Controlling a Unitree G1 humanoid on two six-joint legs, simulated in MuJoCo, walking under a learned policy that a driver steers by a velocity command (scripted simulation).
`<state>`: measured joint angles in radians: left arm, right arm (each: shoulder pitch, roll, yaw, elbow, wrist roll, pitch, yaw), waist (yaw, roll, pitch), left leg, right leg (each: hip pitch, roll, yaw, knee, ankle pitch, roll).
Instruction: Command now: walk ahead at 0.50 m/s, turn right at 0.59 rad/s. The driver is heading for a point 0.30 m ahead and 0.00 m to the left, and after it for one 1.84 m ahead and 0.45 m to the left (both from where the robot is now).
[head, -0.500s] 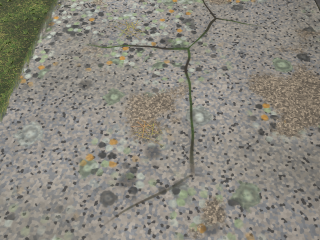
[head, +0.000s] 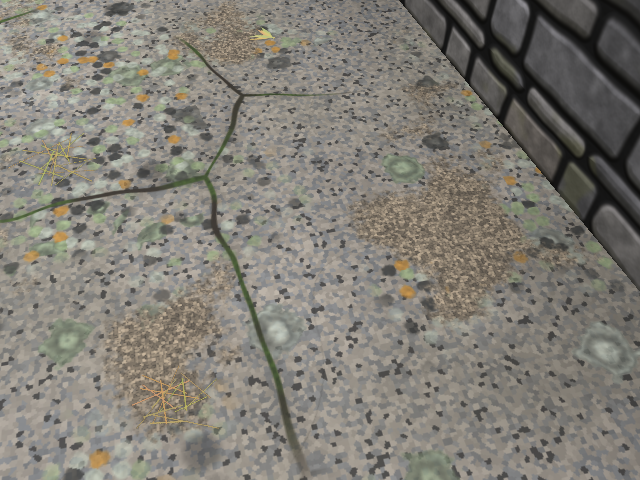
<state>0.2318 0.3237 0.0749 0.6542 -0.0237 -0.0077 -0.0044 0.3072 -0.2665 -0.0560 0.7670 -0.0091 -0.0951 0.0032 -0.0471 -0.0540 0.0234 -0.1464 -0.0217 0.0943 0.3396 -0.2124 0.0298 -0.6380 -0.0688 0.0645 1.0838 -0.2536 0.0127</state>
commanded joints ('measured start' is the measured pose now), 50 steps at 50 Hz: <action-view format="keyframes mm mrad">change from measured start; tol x32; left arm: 1 -42 22 1 -82 2 -12 -10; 50 -47 54 12 30 39 -91 14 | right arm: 1 -53 -159 -41 -48 1 -13 -5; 50 -67 -162 -52 -105 21 24 4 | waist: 1 13 125 6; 10 -9 117 64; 15 154 -176 -464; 25 34 -13 11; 36 94 9 72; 42 -38 263 -401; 50 62 86 -54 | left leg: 1 85 281 -156 -178 250 155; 12 196 288 5 102 833 100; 13 61 243 23 298 771 68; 15 -464 0 -143 922 -399 -15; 16 -546 48 -228 985 -363 -12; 29 -514 149 -160 477 277 -45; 39 -217 -24 33 283 34 110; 42 566 360 -959 -4 -140 439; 50 -54 164 -395 -118 338 269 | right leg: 1 -112 -44 27 -111 122 10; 10 52 40 -94 -484 112 -83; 13 591 80 -117 -574 196 -157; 15 1077 -370 625 -683 115 -360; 22 491 -184 42 -923 249 -219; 34 698 -215 -239 -929 412 -168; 39 733 -195 -302 -502 1012 -102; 42 -61 141 -38 325 -370 19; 50 43 -33 -5 -69 8 39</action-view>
